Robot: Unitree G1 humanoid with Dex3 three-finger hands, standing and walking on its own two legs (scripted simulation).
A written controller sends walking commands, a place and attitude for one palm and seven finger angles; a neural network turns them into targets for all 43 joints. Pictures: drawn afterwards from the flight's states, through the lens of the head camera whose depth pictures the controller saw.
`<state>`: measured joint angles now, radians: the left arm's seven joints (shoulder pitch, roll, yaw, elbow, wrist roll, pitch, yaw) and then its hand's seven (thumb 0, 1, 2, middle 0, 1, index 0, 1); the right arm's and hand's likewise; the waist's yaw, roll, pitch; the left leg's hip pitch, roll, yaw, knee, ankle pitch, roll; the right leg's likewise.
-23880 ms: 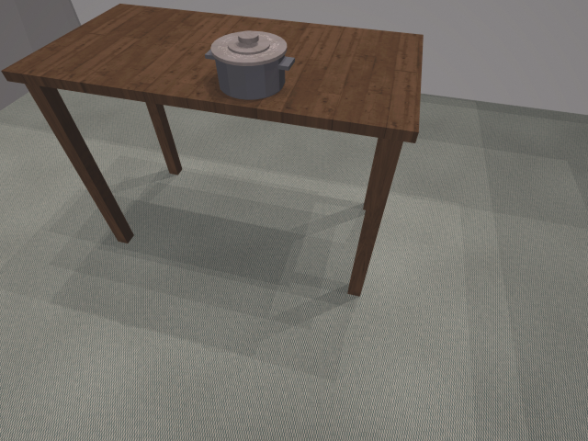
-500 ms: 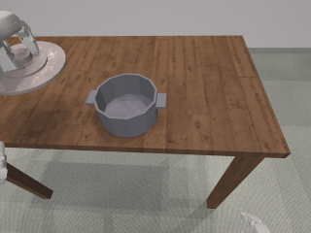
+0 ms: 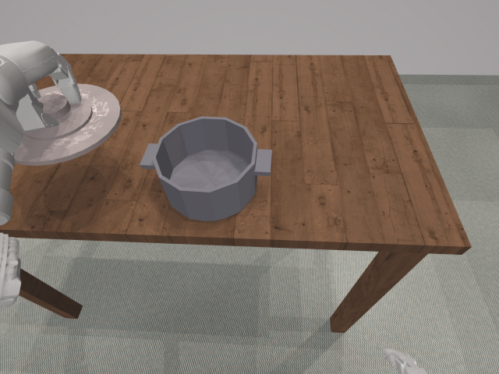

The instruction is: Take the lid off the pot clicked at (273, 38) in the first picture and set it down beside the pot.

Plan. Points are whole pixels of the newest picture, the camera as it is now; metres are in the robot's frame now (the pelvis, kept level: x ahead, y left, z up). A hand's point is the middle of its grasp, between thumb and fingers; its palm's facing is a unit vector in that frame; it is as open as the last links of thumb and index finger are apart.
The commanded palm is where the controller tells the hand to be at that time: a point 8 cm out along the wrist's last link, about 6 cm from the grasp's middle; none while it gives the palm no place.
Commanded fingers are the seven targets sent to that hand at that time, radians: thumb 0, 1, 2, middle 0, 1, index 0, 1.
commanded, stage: lower the lid onto the table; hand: left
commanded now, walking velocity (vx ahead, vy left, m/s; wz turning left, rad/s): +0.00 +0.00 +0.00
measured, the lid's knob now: (51, 107) +0.47 +0.30 +0.19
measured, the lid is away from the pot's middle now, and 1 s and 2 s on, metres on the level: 0.23 0.23 0.23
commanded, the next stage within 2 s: open the fingers wide in 1.98 s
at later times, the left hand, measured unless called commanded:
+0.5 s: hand (44, 133) +0.43 +0.30 +0.17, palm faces -0.35 -0.09 -0.93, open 7.9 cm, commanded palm +0.43 +0.30 +0.24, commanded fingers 0.00 0.52 1.16 -0.90 -0.90 -0.91 -0.91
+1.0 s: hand (57, 146) +0.43 +0.30 +0.14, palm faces -0.39 -0.08 -0.92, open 7.9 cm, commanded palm +0.43 +0.30 +0.21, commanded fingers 0.00 0.52 1.16 -0.90 -0.90 -0.91 -0.91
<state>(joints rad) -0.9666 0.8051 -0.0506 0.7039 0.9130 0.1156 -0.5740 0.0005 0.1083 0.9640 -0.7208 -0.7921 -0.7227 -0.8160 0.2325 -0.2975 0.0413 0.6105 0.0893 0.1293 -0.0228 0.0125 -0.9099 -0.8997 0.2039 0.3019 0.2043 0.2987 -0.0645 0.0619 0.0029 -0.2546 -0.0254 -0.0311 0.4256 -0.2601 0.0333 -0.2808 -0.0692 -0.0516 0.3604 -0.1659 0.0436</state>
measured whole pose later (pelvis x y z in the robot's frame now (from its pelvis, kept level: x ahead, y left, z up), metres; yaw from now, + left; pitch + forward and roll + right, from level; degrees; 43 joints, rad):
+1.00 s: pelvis +0.00 +0.00 +0.00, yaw +0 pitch +6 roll -1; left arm -0.84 0.78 -0.04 0.77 0.89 0.01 -0.52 0.00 0.12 0.96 -0.71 -0.79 -0.72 -0.82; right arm 0.25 -0.30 0.02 0.63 0.08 0.14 -0.02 0.01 -0.91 -0.90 0.20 0.30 0.20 0.30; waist -0.08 0.05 0.00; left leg -0.28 -0.02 -0.03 0.46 -0.28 0.04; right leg -0.30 -0.07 -0.05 0.37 -0.17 0.05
